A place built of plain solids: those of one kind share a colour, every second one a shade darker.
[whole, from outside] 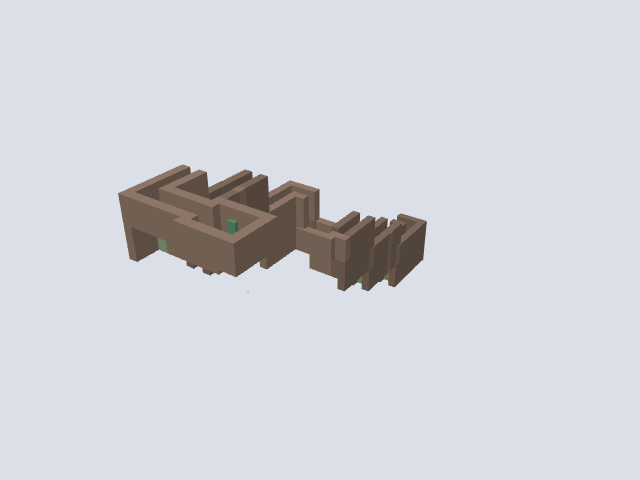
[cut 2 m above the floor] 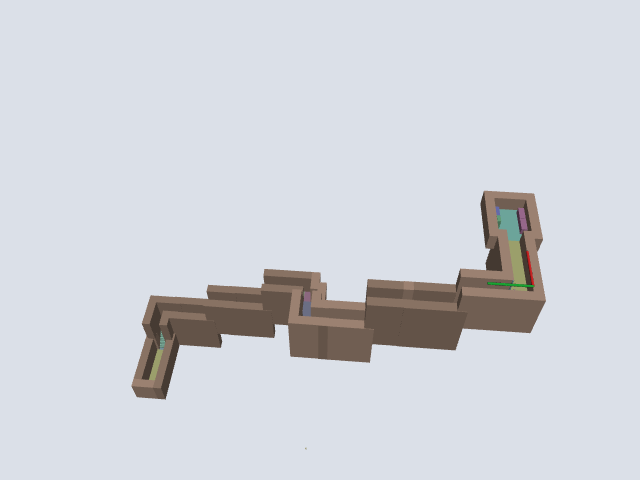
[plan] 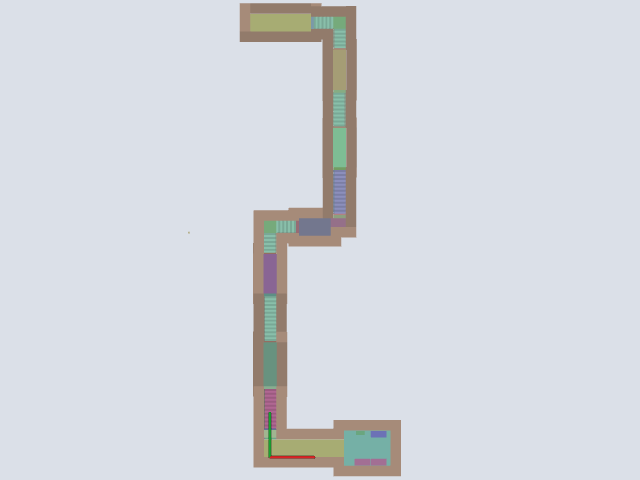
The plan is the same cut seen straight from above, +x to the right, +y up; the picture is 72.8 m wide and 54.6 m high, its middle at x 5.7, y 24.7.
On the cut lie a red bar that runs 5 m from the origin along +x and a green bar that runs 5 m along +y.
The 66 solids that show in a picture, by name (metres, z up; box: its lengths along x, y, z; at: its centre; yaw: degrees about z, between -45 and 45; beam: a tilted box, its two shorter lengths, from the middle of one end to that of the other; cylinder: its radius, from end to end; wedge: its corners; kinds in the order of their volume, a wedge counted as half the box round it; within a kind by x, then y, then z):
{
 "wall_concrete_1": {"box": [1.2, 4.4, 3.6], "at": [-2.83, 49.42, -25.71]},
 "wall_concrete_2": {"box": [1.2, 7.4, 8.72], "at": [-1.33, 10.57, -5.56]},
 "wall_concrete_3": {"box": [1.2, 6.9, 8.3], "at": [-1.33, 20.87, -10.47]},
 "wall_concrete_4": {"box": [1.25, 1.2, 3.6], "at": [-1.3, 7.47, -3.01]},
 "wall_concrete_5": {"box": [1.25, 1.2, 8.72], "at": [-1.3, 13.67, -5.56]},
 "wall_concrete_6": {"box": [1.25, 1.2, 8.3], "at": [-1.3, 23.72, -10.47]},
 "wall_concrete_7": {"box": [1.2, 5.5, 8.01], "at": [-1.28, 1.57, -0.8]},
 "wall_concrete_8": {"box": [1.2, 6.15, 8.01], "at": [-1.28, 5.0, -0.8]},
 "wall_concrete_9": {"box": [1.2, 5.55, 8.72], "at": [-1.28, 15.85, -5.56]},
 "wall_concrete_10": {"box": [1.2, 4.97, 8.3], "at": [-1.28, 25.61, -10.47]},
 "wall_concrete_11": {"box": [5.2, 1.2, 8.3], "at": [0.72, 27.5, -10.47]},
 "wall_concrete_12": {"box": [9.3, 1.2, 3.6], "at": [1.22, 47.82, -25.71]},
 "wall_concrete_13": {"box": [9.3, 1.2, 3.6], "at": [1.22, 51.02, -25.71]},
 "wall_concrete_14": {"box": [1.2, 6.05, 8.01], "at": [1.32, 5.05, -0.8]},
 "wall_concrete_15": {"box": [1.2, 5.55, 8.72], "at": [1.32, 15.85, -5.56]},
 "wall_concrete_16": {"box": [1.2, 2.37, 8.3], "at": [1.32, 24.31, -10.47]},
 "wall_concrete_17": {"box": [1.25, 1.2, 8.72], "at": [1.35, 13.67, -5.56]},
 "wall_concrete_18": {"box": [1.2, 7.4, 8.72], "at": [1.37, 10.57, -5.56]},
 "wall_concrete_19": {"box": [1.2, 6.9, 8.3], "at": [1.37, 20.87, -10.47]},
 "wall_concrete_20": {"box": [2.6, 1.2, 8.3], "at": [2.02, 24.9, -10.47]},
 "wall_concrete_21": {"box": [1.2, 1.48, 3.6], "at": [2.72, 27.63, -12.83]},
 "wall_concrete_22": {"box": [10.3, 1.2, 3.6], "at": [3.27, -0.58, 1.4]},
 "wall_concrete_23": {"box": [7.7, 1.2, 8.01], "at": [4.57, 2.62, -0.8]},
 "wall_concrete_24": {"box": [5.1, 1.2, 8.44], "at": [4.67, 27.77, -15.25]},
 "wall_concrete_25": {"box": [6.0, 1.2, 3.6], "at": [5.12, 24.57, -12.83]},
 "wall_concrete_26": {"box": [1.2, 1.52, 3.6], "at": [5.27, 50.86, -25.71]},
 "wall_concrete_27": {"box": [2.55, 1.2, 7.8], "at": [5.95, 48.11, -23.61]},
 "wall_concrete_28": {"box": [1.2, 6.9, 7.43], "at": [6.57, 35.22, -19.59]},
 "wall_concrete_29": {"box": [1.2, 7.0, 7.8], "at": [6.57, 44.07, -23.61]},
 "wall_concrete_30": {"box": [1.25, 1.2, 7.8], "at": [6.6, 46.97, -23.61]},
 "wall_concrete_31": {"box": [1.2, 5.8, 8.44], "at": [6.62, 30.07, -15.25]},
 "wall_concrete_32": {"box": [1.2, 4.3, 7.43], "at": [6.62, 39.62, -19.59]},
 "wall_concrete_33": {"box": [1.2, 2.33, 7.8], "at": [6.62, 47.54, -23.61]},
 "wall_concrete_34": {"box": [5.15, 1.2, 7.8], "at": [7.25, 50.71, -23.61]},
 "wall_concrete_35": {"box": [1.2, 2.2, 3.6], "at": [7.82, -1.08, 1.4]},
 "wall_concrete_36": {"box": [1.2, 2.2, 3.6], "at": [7.82, 3.12, 1.4]},
 "wall_concrete_37": {"box": [2.9, 1.2, 3.6], "at": [8.37, 25.57, -12.83]},
 "wall_concrete_38": {"box": [1.2, 3.8, 8.44], "at": [9.22, 26.87, -15.25]},
 "wall_concrete_39": {"box": [1.2, 6.6, 8.44], "at": [9.22, 29.67, -15.25]},
 "wall_concrete_40": {"box": [1.2, 4.3, 7.43], "at": [9.22, 39.62, -19.59]},
 "wall_concrete_41": {"box": [1.2, 4.93, 7.8], "at": [9.22, 48.84, -23.61]},
 "wall_concrete_42": {"box": [1.25, 1.2, 3.6], "at": [9.25, 32.37, -17.67]},
 "wall_concrete_43": {"box": [1.25, 1.2, 7.43], "at": [9.25, 38.07, -19.59]},
 "wall_concrete_44": {"box": [1.25, 1.2, 3.6], "at": [9.25, 41.17, -21.51]},
 "wall_concrete_45": {"box": [1.2, 6.9, 7.43], "at": [9.27, 35.22, -19.59]},
 "wall_concrete_46": {"box": [1.2, 7.0, 7.8], "at": [9.27, 44.07, -23.61]},
 "wall_concrete_47": {"box": [7.7, 1.2, 3.6], "at": [11.07, -1.58, 1.4]},
 "wall_concrete_48": {"box": [7.7, 1.2, 3.6], "at": [11.07, 3.62, 1.4]},
 "wall_concrete_49": {"box": [1.2, 6.4, 3.6], "at": [14.32, 1.02, 1.4]},
 "floor_landings1a_concrete_1": {"box": [1.5, 5.0, 5.52], "at": [0.02, 10.57, -7.16]},
 "floor_landings1b_concrete_1": {"box": [1.5, 4.5, 5.11], "at": [0.02, 20.87, -12.07]},
 "floor_landings2b_concrete_1": {"box": [1.5, 4.6, 4.6], "at": [7.92, 44.07, -25.21]},
 "floor_landings2a_concrete_1": {"box": [1.5, 4.5, 4.24], "at": [7.92, 35.22, -21.19]},
 "floor_gallery_concrete_1": {"box": [6.9, 2.0, 0.4], "at": [1.22, 49.42, -27.31]},
 "floor_gallery_concrete_2": {"box": [9.1, 2.0, 0.4], "at": [3.87, 1.02, -0.2]},
 "floor_l1a_1": {"box": [1.4, 1.4, 2.4], "at": [0.02, 26.2, -13.08]},
 "floor_l1a_2": {"box": [1.42, 1.4, 2.15], "at": [7.91, 49.41, -26.08]},
 "floor_gatehouse_concrete_1": {"box": [5.3, 4.0, 0.4], "at": [11.07, 1.02, -0.2]},
 "floor_recess_concrete_1": {"box": [1.4, 1.1, 4.81], "at": [0.02, 2.57, -2.4]},
 "floor_gallery1b_concrete_1": {"box": [3.6, 2.0, 0.4], "at": [5.12, 26.17, -14.43]},
 "bench_gha_1": {"box": [1.8, 0.75, 0.91], "at": [10.51, -0.56, 0.46]},
 "bench_gha_2": {"box": [1.8, 0.75, 0.91], "at": [12.37, -0.56, 0.46]},
 "bench_1": {"box": [1.8, 0.75, 0.91], "at": [12.37, 2.61, 0.45]},
 "cabinet_1": {"box": [1.0, 0.45, 1.93], "at": [10.29, 2.76, 0.96]},
 "floor_gallery1a_concrete_1": {"box": [1.7, 1.0, 0.4], "at": [7.77, 26.67, -14.43]},
 "rail_hand_1": {"wedge": [[-0.63, 13.21, -3.54], [-0.63, 13.21, -3.48], [-0.63, 18.3, -8.44], [-0.63, 18.3, -8.38], [-0.58, 13.21, -3.54], [-0.58, 13.21, -3.48], [-0.58, 18.3, -8.44], [-0.58, 18.3, -8.38]]}
}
